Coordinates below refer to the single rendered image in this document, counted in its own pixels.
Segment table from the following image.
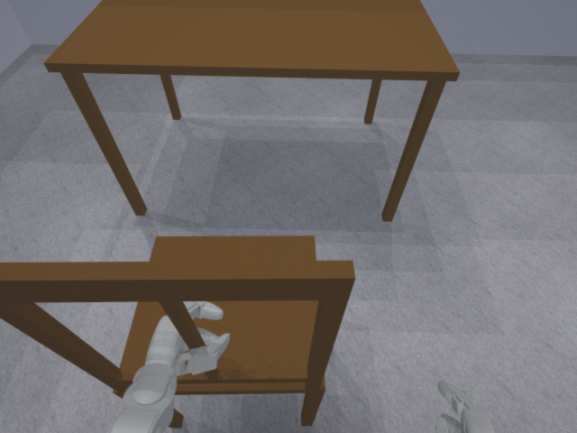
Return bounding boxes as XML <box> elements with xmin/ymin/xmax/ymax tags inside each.
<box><xmin>44</xmin><ymin>0</ymin><xmax>460</xmax><ymax>222</ymax></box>

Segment robot right hand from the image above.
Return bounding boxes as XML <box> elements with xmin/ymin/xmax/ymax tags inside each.
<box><xmin>430</xmin><ymin>381</ymin><xmax>496</xmax><ymax>433</ymax></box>

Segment chair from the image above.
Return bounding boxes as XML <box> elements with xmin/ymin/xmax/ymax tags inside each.
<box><xmin>0</xmin><ymin>235</ymin><xmax>355</xmax><ymax>428</ymax></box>

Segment robot left hand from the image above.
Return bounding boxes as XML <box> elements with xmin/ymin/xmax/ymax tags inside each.
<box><xmin>145</xmin><ymin>301</ymin><xmax>230</xmax><ymax>376</ymax></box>

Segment left robot forearm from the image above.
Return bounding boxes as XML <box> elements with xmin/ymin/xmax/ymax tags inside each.
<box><xmin>106</xmin><ymin>363</ymin><xmax>177</xmax><ymax>433</ymax></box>

